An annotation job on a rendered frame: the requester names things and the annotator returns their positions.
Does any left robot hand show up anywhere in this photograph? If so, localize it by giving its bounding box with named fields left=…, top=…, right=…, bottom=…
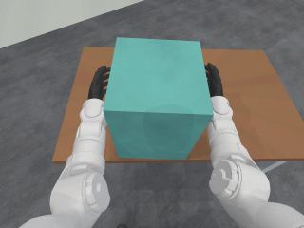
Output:
left=87, top=66, right=111, bottom=100

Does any table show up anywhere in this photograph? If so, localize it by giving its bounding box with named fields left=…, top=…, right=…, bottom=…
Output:
left=52, top=47, right=304, bottom=173

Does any right robot forearm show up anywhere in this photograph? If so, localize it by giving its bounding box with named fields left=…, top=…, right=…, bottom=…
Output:
left=207, top=96, right=271, bottom=189

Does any robot left upper arm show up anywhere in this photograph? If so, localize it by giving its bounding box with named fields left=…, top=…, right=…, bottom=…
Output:
left=19, top=171, right=110, bottom=228

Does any right robot hand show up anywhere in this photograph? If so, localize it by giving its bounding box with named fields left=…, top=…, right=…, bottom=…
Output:
left=204, top=63, right=224, bottom=97

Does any carton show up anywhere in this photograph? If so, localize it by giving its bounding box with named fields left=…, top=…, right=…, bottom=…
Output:
left=103, top=37, right=214, bottom=160

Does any robot right upper arm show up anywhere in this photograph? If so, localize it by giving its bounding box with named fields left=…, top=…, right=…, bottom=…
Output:
left=209, top=159, right=304, bottom=228

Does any left robot forearm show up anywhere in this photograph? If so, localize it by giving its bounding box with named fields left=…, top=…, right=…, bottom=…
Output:
left=49, top=98, right=107, bottom=211

